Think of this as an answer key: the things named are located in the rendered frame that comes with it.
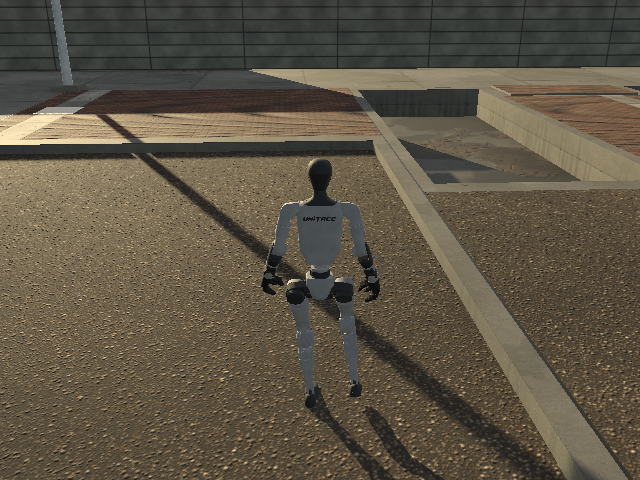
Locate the robot left forearm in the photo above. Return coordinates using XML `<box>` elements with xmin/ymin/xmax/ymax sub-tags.
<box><xmin>263</xmin><ymin>241</ymin><xmax>282</xmax><ymax>279</ymax></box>

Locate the right robot hand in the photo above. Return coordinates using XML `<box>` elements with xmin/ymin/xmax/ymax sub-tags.
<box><xmin>357</xmin><ymin>279</ymin><xmax>380</xmax><ymax>302</ymax></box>

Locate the left robot hand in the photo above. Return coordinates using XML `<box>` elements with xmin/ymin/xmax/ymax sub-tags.
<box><xmin>260</xmin><ymin>275</ymin><xmax>284</xmax><ymax>295</ymax></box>

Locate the robot left upper arm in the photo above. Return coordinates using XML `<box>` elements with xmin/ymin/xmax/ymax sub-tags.
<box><xmin>271</xmin><ymin>201</ymin><xmax>299</xmax><ymax>256</ymax></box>

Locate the robot right shin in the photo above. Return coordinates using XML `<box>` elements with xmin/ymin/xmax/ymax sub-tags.
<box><xmin>343</xmin><ymin>316</ymin><xmax>358</xmax><ymax>385</ymax></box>

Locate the robot right upper arm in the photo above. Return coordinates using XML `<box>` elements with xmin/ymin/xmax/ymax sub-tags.
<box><xmin>341</xmin><ymin>202</ymin><xmax>368</xmax><ymax>257</ymax></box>

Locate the robot right forearm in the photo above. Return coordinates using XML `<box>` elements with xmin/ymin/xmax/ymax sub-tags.
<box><xmin>358</xmin><ymin>242</ymin><xmax>378</xmax><ymax>283</ymax></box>

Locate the left robot thigh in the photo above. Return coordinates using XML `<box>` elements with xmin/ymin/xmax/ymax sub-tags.
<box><xmin>286</xmin><ymin>279</ymin><xmax>314</xmax><ymax>348</ymax></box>

